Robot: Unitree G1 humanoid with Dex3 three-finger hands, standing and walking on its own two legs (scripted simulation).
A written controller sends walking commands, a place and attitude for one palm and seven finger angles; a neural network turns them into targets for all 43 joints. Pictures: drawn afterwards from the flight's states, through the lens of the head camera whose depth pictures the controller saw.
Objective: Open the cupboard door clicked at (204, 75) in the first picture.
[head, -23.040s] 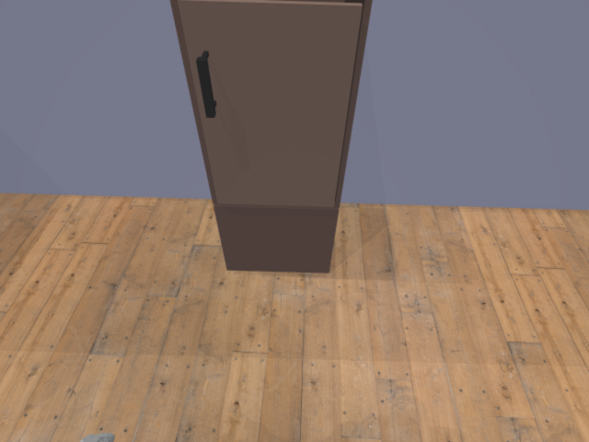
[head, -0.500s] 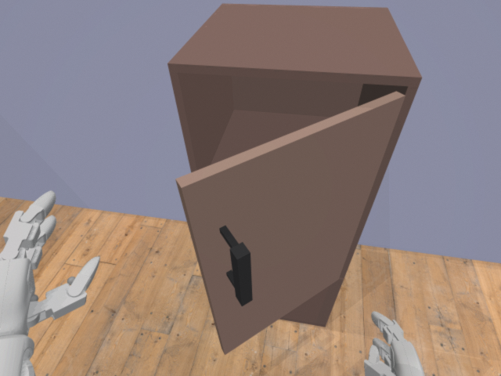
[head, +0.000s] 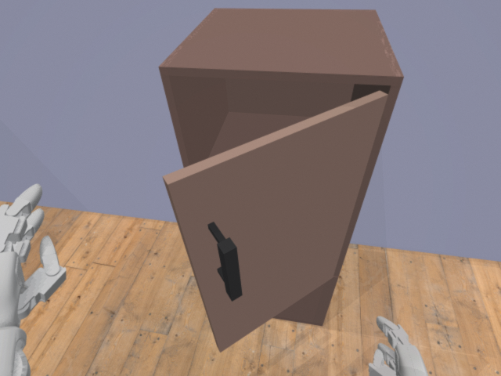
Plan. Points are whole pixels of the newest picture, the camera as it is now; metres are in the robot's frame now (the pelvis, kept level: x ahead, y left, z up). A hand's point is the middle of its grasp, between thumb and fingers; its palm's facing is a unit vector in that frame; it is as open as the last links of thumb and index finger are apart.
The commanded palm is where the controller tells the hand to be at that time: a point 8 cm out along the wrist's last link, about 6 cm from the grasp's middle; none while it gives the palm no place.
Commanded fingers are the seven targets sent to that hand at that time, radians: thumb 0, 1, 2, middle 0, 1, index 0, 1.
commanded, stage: step back with the hand held close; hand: left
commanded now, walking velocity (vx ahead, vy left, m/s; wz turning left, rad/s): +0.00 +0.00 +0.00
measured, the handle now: (224, 262) +0.27 +0.08 +0.07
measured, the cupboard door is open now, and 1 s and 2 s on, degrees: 42 42 42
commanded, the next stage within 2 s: stop stepping back and stand still in 1.46 s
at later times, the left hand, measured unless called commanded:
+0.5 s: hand (52, 285) +0.17 +0.27 +0.15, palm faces +0.36 -0.79 -0.51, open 7.4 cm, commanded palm +0.11 +0.31 +0.17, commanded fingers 0.00 0.90 0.90 -0.20 -0.30 -0.20 -0.30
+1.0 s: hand out of the picture +0.10 +0.28 +0.16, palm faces +0.44 -0.75 -0.48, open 7.4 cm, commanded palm +0.03 +0.32 +0.17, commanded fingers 0.00 0.90 0.90 -0.20 -0.30 -0.20 -0.30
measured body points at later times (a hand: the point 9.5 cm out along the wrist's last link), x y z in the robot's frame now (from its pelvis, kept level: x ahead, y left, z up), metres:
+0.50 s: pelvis -0.04 +0.01 -0.01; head -0.03 +0.01 +0.44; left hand +0.15 +0.31 +0.17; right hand +0.12 -0.25 -0.08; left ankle -0.04 +0.11 -0.74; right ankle +0.01 -0.10 -0.74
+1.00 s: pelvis -0.11 +0.02 -0.02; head -0.09 +0.03 +0.42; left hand +0.07 +0.32 +0.18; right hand +0.04 -0.22 -0.11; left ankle -0.04 +0.11 -0.74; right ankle -0.01 -0.10 -0.73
